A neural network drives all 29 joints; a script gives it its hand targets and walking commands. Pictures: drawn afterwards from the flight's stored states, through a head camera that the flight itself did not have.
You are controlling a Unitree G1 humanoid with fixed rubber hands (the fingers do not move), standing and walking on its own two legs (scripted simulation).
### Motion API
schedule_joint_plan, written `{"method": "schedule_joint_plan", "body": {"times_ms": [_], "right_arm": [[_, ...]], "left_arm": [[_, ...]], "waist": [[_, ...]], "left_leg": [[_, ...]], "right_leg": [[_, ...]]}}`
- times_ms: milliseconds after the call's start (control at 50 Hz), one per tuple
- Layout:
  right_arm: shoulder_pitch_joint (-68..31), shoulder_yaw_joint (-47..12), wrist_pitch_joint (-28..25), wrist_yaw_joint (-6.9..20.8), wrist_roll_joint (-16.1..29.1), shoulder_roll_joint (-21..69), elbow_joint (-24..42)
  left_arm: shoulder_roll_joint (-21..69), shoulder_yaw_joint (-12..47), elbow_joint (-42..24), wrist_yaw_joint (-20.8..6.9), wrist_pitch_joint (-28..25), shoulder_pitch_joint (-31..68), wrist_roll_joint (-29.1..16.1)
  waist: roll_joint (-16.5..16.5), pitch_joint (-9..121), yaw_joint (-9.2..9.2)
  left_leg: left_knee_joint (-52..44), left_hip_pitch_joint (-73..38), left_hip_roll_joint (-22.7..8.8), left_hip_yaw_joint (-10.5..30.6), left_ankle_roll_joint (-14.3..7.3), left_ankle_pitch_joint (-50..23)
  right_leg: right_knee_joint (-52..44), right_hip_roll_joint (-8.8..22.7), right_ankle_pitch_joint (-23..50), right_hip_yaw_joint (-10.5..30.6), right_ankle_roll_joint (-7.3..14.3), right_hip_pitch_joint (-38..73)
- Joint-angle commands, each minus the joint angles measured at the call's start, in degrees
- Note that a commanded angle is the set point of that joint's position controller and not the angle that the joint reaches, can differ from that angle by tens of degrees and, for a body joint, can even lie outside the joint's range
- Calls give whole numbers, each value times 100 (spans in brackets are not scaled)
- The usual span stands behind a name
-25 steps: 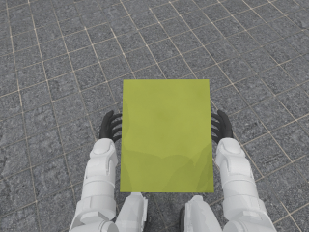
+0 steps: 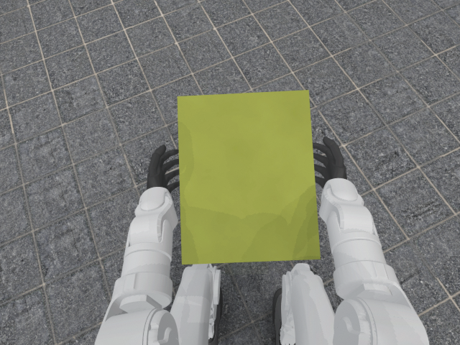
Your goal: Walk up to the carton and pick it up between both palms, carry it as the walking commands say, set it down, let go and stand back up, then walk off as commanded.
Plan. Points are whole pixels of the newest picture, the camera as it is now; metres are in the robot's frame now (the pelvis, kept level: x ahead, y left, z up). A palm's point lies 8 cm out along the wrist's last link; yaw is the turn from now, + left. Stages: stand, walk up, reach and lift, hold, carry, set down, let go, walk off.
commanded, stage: set down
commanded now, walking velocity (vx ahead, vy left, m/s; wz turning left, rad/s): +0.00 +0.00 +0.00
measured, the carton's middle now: (244, 180) +0.44 +0.03 -0.15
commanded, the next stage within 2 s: none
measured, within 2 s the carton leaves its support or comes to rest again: neither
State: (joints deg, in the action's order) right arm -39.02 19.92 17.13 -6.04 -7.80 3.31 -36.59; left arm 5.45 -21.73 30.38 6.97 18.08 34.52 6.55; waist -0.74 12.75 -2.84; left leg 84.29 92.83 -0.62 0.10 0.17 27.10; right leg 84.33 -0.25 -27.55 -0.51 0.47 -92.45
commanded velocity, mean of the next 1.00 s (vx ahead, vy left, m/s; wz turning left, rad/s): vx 0.00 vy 0.00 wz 0.00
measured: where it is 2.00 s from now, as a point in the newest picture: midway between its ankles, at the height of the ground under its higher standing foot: (246, 333)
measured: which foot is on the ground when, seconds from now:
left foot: down 0.00-1.00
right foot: down 0.00-1.00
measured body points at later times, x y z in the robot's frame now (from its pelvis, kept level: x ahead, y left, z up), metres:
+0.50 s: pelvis -0.02 -0.01 -0.08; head +0.22 -0.01 +0.30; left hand +0.41 +0.18 -0.16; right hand +0.45 -0.13 -0.16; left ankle +0.09 +0.12 -0.55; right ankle +0.08 -0.12 -0.55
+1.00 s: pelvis -0.04 -0.01 -0.14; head +0.27 -0.01 +0.19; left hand +0.44 +0.18 -0.25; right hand +0.48 -0.13 -0.26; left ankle +0.09 +0.12 -0.55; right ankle +0.08 -0.12 -0.55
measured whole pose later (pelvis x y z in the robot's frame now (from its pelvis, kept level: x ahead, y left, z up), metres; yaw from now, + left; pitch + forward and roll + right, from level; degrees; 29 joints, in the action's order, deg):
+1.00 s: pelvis -0.04 -0.01 -0.14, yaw +0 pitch +39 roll +1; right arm -60.9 14.6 16.2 -10.4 -3.0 -5.6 -41.5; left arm -2.6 -19.3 33.8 9.9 16.4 54.4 0.3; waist -0.6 -3.2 -3.9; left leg 110.6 119.9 -0.3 1.2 1.8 29.3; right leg 111.2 -1.1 -29.5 -0.9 1.6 -120.4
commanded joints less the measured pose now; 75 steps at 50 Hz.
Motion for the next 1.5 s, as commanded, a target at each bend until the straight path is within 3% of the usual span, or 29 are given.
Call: {"method": "schedule_joint_plan", "body": {"times_ms": [0, 20, 100, 140, 240, 260, 300, 320, 420, 540, 580, 600, 620, 680, 740, 760, 780, 820, 900, 960, 1000, 1020, 1040, 1120, 1160, 1260, 1380, 1440, 1480], "right_arm": [[-4135, -3651, -201, 1535, 761, 5382, 553], [-4209, -3760, -233, 1519, 890, 5429, 464], [-4288, -3548, -265, 1470, 678, 5388, 194], [-4156, -3458, -201, 1455, 799, 5476, -6], [-5128, -3808, -208, 1461, 1123, 5437, 433], [-4934, -3619, -288, 1402, 854, 5257, 423], [-4682, -3427, -244, 1413, 767, 5233, -11], [-4854, -3565, -243, 1377, 921, 5360, 212], [-5185, -3384, -266, 1374, 866, 5071, 70], [-5532, -3900, -256, 1242, 1269, 5374, 614], [-5732, -3717, -238, 1234, 1140, 5095, 490], [-5569, -3675, -200, 1206, 1152, 5070, 439], [-5713, -3587, -218, 1225, 981, 4839, 303], [-5496, -3746, -200, 1196, 998, 4914, 439], [-5672, -3230, -180, 1176, 803, 4943, -122], [-5903, -3318, -194, 1182, 882, 5072, -73], [-5930, -3288, -222, 1204, 967, 4932, 152], [-5809, -3665, -184, 1281, 1123, 5257, 117], [-6242, -3838, -349, 1223, 1330, 4864, 494], [-5913, -3867, -322, 1167, 1241, 4722, 164], [-6876, -4033, -352, 1136, 1440, 4369, 650], [-6767, -4330, -355, 1062, 1635, 4654, 960], [-6763, -4516, -331, 990, 1680, 4445, 1081], [-7085, -4190, -332, 867, 1709, 3294, 1033], [-7187, -4528, -388, 816, 2155, 3566, 1570], [-7595, -3713, -603, 920, 2162, 3220, 425], [-8395, -3629, -807, 1086, 2016, 3169, 339], [-7963, -3326, -781, 1155, 1942, 3123, -508], [-8209, -3314, -871, 1241, 2042, 3131, -324]], "left_arm": [[5578, 3811, -383, -1662, -176, 4207, -975], [5516, 3824, -608, -1621, -234, 4427, -975], [5257, 3781, -528, -1609, -263, 4748, -984], [5370, 3553, -316, -1604, -256, 4678, -901], [5101, 3635, -487, -1467, -261, 4931, -914], [5338, 3686, -422, -1453, -229, 4936, -933], [5156, 3506, -199, -1487, -253, 5163, -976], [5272, 3869, -726, -1482, -311, 5504, -1187], [5066, 3501, -53, -1488, -269, 5494, -1018], [4824, 3668, -734, -1446, -351, 5822, -1236], [4767, 3498, -427, -1456, -310, 5971, -1225], [4598, 3567, -500, -1489, -246, 5812, -1166], [4941, 3560, -257, -1474, -229, 5720, -1189], [4877, 3832, -884, -1435, -265, 6308, -1442], [4587, 3294, -324, -1510, -276, 6335, -1259], [4592, 3275, -285, -1513, -307, 6417, -1249], [4669, 3277, -252, -1492, -247, 6478, -1181], [4455, 3373, -673, -1442, -378, 6424, -1225], [4609, 3616, -582, -1463, -396, 6479, -1307], [4107, 3833, -894, -1375, -494, 6859, -1585], [4315, 3724, -404, -1390, -439, 6706, -1619], [3997, 3979, -1162, -1320, -531, 7118, -1853], [3905, 4004, -1360, -1248, -530, 7399, -2036], [3126, 4041, -1097, -1136, -474, 7640, -2212], [3221, 4276, -1881, -985, -521, 7959, -2386], [3250, 4027, -786, -920, -518, 8084, -2319], [3758, 3690, -3, -1043, -653, 8035, -2264], [3790, 3601, 276, -1066, -720, 8368, -2218], [3723, 3367, 208, -1068, -805, 8467, -2263]], "waist": [[-80, 5656, 44], [157, 5789, -173], [-220, 5747, 106], [26, 5480, -192], [72, 6123, -360], [-39, 6036, -49], [-27, 5671, -176], [-32, 6290, 110], [75, 5837, -85], [-379, 6822, -428], [-238, 6194, -198], [-38, 6174, -389], [-1, 6315, -123], [-105, 6772, -4], [-561, 5817, 54], [-627, 6096, -207], [-61, 6352, -247], [-587, 6618, -513], [-17, 6869, -478], [-228, 7266, -278], [-356, 7289, -346], [-483, 8198, -565], [-608, 8725, -448], [-297, 9502, -581], [-159, 10199, -622], [520, 7752, -454], [-316, 7512, -222], [-110, 6742, -87], [-54, 6588, -278]], "left_leg": [[-782, -2833, 952, -31, 120, -1537], [-624, -2883, 944, -131, 179, -1788], [-401, -2348, 963, -121, 138, -1482], [-376, -2006, 926, -271, 168, -1233], [-198, -2580, 972, -179, 104, -1298], [-39, -2238, 958, -138, 163, -1361], [41, -1900, 986, -208, 163, -1074], [165, -2158, 1002, -169, 125, -1158], [412, -1666, 924, -234, 148, -1222], [764, -1662, 968, -289, 30, -1569], [755, -1290, 969, -362, 52, -1056], [863, -1219, 930, -462, 100, -1081], [808, -1292, 954, -288, 100, -1012], [1063, -1243, 968, -350, 173, -1172], [1083, -416, 960, -339, 33, -620], [1151, -486, 953, -344, 7, -644], [1221, -800, 959, -474, 110, -726], [1395, -644, 935, -537, 74, -1079], [1630, -846, 980, -530, 115, -1476], [1749, -990, 921, -436, 141, -1533], [1808, -1107, 944, -431, 49, -1229], [2033, -1236, 909, -471, 89, -1571], [2110, -1251, 911, -578, 147, -1569], [2217, -1865, 864, -677, 175, -1192], [2302, -2667, 796, -623, 239, -2050], [2291, -2134, 702, -468, 190, -1221], [2536, -1560, 847, -387, 86, -1340], [2437, -1516, 779, -383, 109, -1020], [2616, -1411, 758, -416, 81, -1244]], "right_leg": [[-808, -974, 1142, 19, 4, 2680], [-693, -976, 1378, 151, 29, 2634], [-561, -976, 1188, 32, 32, 2416], [-522, -967, 1001, 213, 56, 2549], [-13, -976, 937, -90, -29, 1923], [46, -1029, 1082, -91, 20, 1906], [32, -991, 807, -86, 62, 1654], [168, -1043, 968, -115, 37, 1892], [408, -977, 1034, -70, 35, 1334], [753, -1009, 1419, -123, -86, 1778], [682, -1010, 878, -114, -22, 1451], [711, -977, 912, -2, 35, 1443], [892, -966, 894, -177, 5, 1190], [946, -1019, 1060, -106, 107, 1465], [982, -961, 620, -121, 26, 1187], [1080, -961, 647, -107, 35, 1253], [1153, -984, 601, -89, 72, 1074], [1231, -992, 915, -20, 35, 1364], [1491, -1025, 1312, -109, 34, 1004], [1701, -961, 1382, -123, 90, 1163], [1642, -934, 976, -128, 21, 1229], [1910, -896, 1489, -56, 21, 1915], [1864, -902, 1538, -5, 15, 2507], [2135, -826, 1241, 74, 50, 3148], [2308, -927, 2092, -148, 26, 3446], [2462, -888, 888, -66, 271, 1316], [2701, -877, 1028, -289, 126, 1273], [2776, -862, 763, -382, 185, 788], [2812, -819, 788, -339, 127, 640]]}}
